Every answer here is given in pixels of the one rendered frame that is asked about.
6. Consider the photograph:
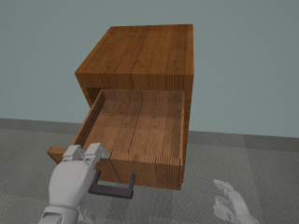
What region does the robot right hand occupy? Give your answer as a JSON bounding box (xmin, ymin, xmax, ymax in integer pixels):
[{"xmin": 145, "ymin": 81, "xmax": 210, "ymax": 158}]
[{"xmin": 213, "ymin": 179, "xmax": 250, "ymax": 224}]

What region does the cabinet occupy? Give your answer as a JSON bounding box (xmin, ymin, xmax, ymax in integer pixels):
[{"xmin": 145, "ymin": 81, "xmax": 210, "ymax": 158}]
[{"xmin": 74, "ymin": 23, "xmax": 194, "ymax": 183}]

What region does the robot right forearm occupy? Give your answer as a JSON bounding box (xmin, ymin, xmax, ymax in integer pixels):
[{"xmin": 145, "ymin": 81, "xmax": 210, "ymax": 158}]
[{"xmin": 235, "ymin": 213, "xmax": 260, "ymax": 224}]

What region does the robot left hand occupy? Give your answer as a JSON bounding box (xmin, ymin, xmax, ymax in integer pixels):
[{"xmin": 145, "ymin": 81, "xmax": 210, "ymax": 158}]
[{"xmin": 49, "ymin": 143, "xmax": 110, "ymax": 224}]

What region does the robot left forearm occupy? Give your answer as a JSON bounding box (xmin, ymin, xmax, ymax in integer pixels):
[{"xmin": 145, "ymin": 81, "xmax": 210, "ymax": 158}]
[{"xmin": 38, "ymin": 204, "xmax": 79, "ymax": 224}]

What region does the drawer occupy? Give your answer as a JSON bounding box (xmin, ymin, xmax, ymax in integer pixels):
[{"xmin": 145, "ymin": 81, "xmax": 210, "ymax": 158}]
[{"xmin": 47, "ymin": 89, "xmax": 185, "ymax": 190}]

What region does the handle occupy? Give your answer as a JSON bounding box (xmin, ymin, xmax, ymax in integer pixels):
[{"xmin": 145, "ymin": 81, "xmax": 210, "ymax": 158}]
[{"xmin": 88, "ymin": 169, "xmax": 135, "ymax": 200}]

